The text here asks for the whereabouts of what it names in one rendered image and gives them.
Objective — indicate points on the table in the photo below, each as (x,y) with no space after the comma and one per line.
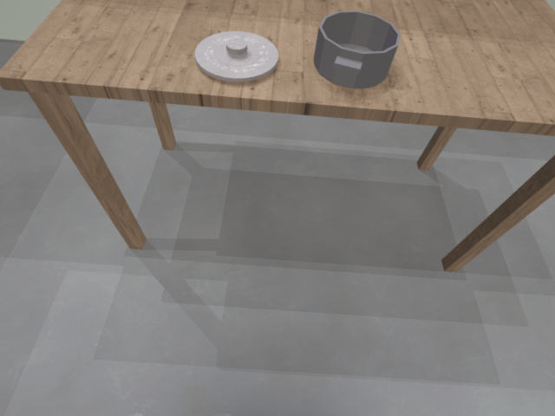
(474,64)

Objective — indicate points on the pot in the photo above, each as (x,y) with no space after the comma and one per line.
(355,49)

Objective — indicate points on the knob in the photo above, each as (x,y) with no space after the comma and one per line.
(236,46)

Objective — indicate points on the lid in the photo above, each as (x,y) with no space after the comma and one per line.
(259,60)

